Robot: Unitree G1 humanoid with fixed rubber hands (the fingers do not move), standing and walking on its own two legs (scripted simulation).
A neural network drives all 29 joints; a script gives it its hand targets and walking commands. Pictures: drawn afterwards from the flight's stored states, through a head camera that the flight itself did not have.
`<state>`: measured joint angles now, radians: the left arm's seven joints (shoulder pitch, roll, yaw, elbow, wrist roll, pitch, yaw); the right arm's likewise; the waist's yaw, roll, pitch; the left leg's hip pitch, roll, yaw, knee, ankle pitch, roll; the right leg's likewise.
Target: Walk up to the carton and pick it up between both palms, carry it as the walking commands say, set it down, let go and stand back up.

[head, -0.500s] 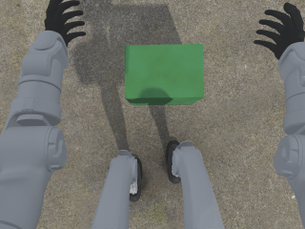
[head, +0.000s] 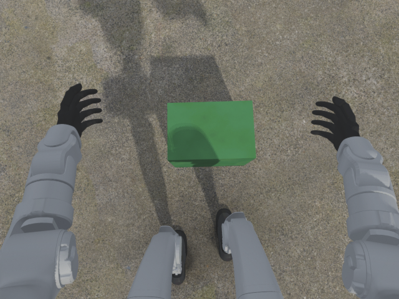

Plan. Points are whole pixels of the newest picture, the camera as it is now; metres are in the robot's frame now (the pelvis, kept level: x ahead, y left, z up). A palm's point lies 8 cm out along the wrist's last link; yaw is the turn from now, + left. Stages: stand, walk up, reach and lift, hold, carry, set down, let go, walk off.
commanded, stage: let go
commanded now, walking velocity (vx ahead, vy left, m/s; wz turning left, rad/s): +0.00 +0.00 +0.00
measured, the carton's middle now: (209, 137) +0.51 -0.05 -0.55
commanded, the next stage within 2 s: stand in 1.02 s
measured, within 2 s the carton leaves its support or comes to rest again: neither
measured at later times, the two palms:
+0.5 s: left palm (23, 221) +0.27 +0.25 +0.01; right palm (367, 237) +0.22 -0.25 +0.00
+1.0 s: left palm (6, 257) +0.23 +0.25 +0.04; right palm (385, 260) +0.19 -0.25 +0.03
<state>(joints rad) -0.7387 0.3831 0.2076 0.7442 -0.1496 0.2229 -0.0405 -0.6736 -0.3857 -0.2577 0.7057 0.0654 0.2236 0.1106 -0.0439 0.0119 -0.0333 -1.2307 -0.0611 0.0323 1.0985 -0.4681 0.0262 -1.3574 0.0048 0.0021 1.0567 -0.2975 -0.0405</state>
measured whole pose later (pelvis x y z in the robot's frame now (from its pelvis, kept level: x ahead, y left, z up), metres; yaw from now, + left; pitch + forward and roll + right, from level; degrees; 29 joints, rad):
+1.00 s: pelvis +0.05 +0.01 +0.09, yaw -2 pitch -6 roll +0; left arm 0.16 0.29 0.03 0.52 -0.10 0.13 -0.06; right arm 0.22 -0.23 -0.10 0.40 0.03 0.17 0.07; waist -0.03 0.03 0.10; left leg -0.08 -0.04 0.00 0.58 -0.39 0.04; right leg -0.23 0.03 0.00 0.61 -0.28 -0.02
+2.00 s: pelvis +0.07 +0.01 +0.09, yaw -2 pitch -1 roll +0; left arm 0.17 0.29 0.03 0.58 -0.05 0.00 0.00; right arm 0.24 -0.37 -0.10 0.56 -0.03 0.02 0.00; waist -0.03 0.02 0.02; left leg -0.13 -0.04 0.00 0.56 -0.41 0.04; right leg -0.29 0.03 0.00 0.61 -0.30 -0.02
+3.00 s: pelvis +0.05 +0.00 +0.09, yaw -2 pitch -3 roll +1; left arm 0.17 0.29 0.03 0.61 -0.05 -0.03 0.00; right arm 0.26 -0.38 -0.10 0.61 -0.03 -0.01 -0.01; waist -0.03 0.00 0.02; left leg -0.12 -0.04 0.00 0.56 -0.38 0.03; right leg -0.28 0.03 0.00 0.61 -0.28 -0.03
